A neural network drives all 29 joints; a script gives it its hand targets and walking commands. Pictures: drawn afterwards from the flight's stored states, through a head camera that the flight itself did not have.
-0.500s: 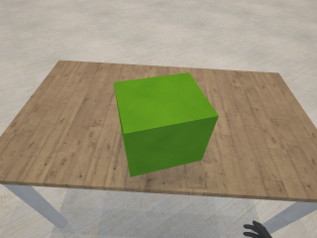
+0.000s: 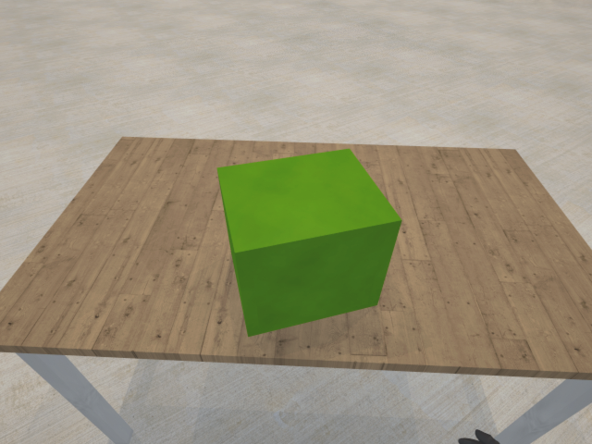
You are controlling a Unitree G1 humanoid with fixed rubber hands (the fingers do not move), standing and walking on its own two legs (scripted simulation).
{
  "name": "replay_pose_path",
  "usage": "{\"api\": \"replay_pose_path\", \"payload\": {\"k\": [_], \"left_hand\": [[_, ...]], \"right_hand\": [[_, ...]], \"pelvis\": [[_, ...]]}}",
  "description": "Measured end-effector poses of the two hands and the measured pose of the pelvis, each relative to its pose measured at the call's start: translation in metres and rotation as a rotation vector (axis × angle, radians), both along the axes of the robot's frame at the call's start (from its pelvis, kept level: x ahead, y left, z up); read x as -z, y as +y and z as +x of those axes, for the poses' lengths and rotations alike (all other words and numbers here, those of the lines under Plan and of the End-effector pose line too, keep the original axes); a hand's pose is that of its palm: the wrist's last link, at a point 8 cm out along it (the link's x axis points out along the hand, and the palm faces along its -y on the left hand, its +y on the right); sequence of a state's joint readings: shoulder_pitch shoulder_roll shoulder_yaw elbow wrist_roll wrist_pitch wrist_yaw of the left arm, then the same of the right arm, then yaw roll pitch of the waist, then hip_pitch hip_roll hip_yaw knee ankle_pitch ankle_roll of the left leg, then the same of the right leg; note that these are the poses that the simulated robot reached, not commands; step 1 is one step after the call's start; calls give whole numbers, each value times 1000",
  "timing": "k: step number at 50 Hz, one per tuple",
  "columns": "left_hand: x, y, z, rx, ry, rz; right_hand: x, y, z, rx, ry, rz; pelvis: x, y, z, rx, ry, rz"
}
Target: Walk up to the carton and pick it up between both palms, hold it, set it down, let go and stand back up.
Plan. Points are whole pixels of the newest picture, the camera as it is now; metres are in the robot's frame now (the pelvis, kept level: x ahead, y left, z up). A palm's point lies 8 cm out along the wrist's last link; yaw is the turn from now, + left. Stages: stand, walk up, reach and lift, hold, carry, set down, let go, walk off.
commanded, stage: stand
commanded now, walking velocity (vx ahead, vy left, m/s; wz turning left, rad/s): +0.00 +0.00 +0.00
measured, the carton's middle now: (300, 239) +0.48 +0.03 +0.01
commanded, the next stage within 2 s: none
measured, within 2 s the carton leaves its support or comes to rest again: neither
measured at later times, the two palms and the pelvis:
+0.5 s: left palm out of the picture +0.04 +0.27 -0.13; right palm out of the picture +0.12 -0.25 -0.09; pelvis +0.00 +0.00 +0.00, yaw +0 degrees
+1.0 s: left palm out of the picture +0.04 +0.27 -0.12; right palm out of the picture +0.11 -0.25 -0.10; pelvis +0.00 +0.00 +0.00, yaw +0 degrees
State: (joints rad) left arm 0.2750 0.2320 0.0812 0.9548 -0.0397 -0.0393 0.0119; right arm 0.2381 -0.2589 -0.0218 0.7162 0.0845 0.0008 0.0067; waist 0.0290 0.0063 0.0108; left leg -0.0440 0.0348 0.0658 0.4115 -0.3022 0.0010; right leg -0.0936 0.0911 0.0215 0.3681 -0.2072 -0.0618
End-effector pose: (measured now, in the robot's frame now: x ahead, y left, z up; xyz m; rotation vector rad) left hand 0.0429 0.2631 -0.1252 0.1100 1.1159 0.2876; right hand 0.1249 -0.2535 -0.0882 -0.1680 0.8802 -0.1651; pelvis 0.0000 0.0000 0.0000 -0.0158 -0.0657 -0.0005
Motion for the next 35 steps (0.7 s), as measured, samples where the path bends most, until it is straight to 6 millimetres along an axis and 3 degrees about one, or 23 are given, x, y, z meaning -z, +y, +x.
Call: {"api": "replay_pose_path", "payload": {"k": [35], "left_hand": [[0,3,-6,-5,20,3]], "right_hand": [[6,2,-8,12,34,4]], "pelvis": [[0,2,0,0,-1,-3]]}}
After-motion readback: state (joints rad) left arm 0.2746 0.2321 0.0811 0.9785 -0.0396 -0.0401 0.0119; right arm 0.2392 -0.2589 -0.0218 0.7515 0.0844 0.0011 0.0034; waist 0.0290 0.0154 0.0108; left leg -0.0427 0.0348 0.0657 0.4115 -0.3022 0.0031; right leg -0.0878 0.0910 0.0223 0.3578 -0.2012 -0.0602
